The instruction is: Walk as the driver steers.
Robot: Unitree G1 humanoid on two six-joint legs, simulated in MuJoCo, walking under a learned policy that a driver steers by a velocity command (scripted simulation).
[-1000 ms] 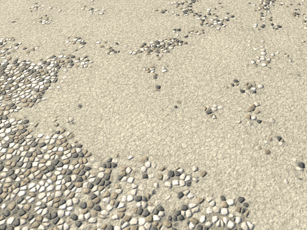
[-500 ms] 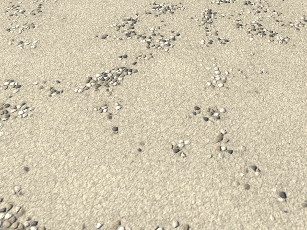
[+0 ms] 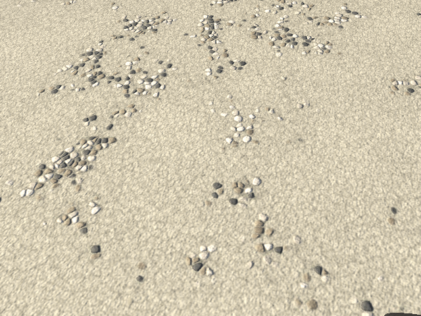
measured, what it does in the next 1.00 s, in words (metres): walks ahead: left foot, then right foot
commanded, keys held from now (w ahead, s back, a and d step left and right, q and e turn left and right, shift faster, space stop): w+e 0.16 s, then w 0.06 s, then w+q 0.78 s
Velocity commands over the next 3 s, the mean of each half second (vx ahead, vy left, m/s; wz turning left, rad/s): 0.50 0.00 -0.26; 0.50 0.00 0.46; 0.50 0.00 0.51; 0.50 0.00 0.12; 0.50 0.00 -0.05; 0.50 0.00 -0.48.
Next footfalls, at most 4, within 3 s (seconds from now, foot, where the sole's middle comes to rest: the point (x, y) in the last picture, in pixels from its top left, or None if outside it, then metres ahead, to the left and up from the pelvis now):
0.22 left None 0.32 0.14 -0.78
0.66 right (275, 308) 0.49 -0.12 -0.78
1.16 left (180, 237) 0.73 0.20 -0.78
1.66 right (203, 158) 1.08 0.14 -0.78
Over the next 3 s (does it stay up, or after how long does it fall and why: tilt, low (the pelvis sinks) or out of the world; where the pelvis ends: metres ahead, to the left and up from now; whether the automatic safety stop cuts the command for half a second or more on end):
stays up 1.55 0.47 0.00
